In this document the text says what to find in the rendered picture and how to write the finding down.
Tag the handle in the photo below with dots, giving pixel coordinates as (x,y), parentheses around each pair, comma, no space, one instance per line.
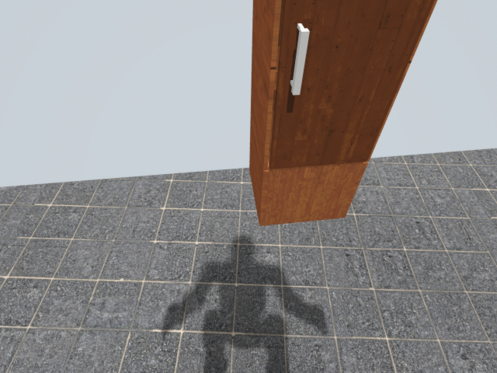
(302,46)

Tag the cupboard door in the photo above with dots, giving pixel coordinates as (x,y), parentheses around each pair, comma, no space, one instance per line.
(357,54)

